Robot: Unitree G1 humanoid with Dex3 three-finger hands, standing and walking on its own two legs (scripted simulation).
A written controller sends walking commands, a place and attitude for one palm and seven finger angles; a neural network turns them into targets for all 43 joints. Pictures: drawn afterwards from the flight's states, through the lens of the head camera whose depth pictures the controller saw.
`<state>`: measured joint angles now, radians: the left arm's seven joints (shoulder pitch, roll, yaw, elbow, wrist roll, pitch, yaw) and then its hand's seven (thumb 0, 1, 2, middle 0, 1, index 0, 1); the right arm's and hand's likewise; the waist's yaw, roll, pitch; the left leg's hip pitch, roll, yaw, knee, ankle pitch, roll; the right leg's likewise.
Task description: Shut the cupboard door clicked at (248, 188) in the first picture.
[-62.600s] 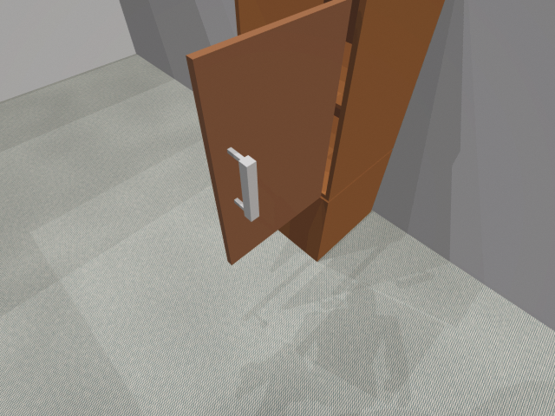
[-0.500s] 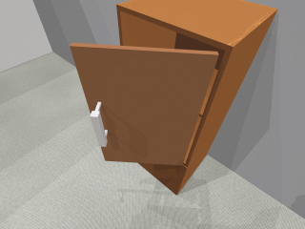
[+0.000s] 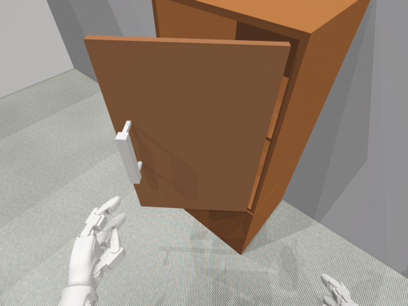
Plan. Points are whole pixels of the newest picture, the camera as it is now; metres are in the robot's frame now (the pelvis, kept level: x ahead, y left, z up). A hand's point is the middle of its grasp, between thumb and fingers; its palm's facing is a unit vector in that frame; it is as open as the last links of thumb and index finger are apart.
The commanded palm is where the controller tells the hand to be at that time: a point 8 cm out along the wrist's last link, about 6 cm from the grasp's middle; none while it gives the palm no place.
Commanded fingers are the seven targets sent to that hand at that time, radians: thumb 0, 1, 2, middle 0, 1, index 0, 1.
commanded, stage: raise the hand and make a fist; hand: left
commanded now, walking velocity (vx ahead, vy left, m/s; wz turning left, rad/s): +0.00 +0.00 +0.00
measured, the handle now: (132, 153) +0.48 +0.19 +0.01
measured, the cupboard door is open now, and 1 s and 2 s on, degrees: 38 38 38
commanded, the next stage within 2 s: bring the fist close to the handle in 1.66 s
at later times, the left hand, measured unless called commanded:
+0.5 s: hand (133, 266) +0.21 +0.14 -0.02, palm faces -0.09 -1.00 -0.03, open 4.5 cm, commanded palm +0.17 +0.20 -0.01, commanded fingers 0.00 0.90 0.90 -0.90 -1.06 -0.90 -1.06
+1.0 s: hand (116, 255) +0.22 +0.17 +0.01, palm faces -0.04 -1.00 -0.04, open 3.1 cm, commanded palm +0.20 +0.23 +0.01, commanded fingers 0.00 0.90 0.90 -1.30 -1.50 -1.30 -1.50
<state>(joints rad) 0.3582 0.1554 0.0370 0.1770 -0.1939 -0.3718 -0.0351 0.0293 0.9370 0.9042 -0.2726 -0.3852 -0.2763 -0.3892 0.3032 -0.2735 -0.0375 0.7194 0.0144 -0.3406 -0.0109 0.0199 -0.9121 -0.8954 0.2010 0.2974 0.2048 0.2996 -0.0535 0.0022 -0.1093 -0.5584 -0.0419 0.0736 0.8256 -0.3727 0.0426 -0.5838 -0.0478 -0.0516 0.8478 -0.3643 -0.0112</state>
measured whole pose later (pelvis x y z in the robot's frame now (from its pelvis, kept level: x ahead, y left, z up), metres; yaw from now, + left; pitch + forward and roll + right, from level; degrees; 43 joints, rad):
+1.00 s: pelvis +0.02 -0.01 -0.05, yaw +0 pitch +15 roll -2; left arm 0.45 0.25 0.12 -0.08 -0.28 -0.41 -0.26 0.02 0.90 0.90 -1.18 -1.37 -1.18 -1.37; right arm 0.23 -0.23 0.00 0.45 0.03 -0.15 -0.05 0.01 -0.90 -0.90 0.20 0.30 0.20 0.30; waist 0.00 0.02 -0.15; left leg -0.90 0.01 0.02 1.18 -0.55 0.04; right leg -0.88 -0.01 -0.11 1.13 -0.51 -0.03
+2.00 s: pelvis +0.01 -0.01 -0.05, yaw +0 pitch +15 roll -2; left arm 0.23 0.26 0.13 0.05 -0.27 -0.35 -0.28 0.02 0.89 0.90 -1.30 -1.50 -1.30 -1.50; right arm 0.25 -0.25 0.03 0.49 0.04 -0.15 -0.04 0.01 -0.90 -0.90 0.20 0.30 0.21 0.30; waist 0.00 0.03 -0.15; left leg -0.88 0.01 0.01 1.16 -0.53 0.04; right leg -0.86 -0.01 -0.11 1.10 -0.50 -0.03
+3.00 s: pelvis +0.02 -0.01 -0.03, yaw -1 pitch +16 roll -1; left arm -0.23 0.27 0.20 0.55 -0.22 -0.41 -0.23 0.02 0.89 0.90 -1.30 -1.50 -1.30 -1.50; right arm 0.29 -0.26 0.01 0.57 0.04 -0.05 -0.01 0.01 -0.90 -0.90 0.20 0.30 0.21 0.30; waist -0.04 0.02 -0.14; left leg -0.84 0.01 0.06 1.06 -0.49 0.04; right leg -0.86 0.00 -0.06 1.04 -0.46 -0.03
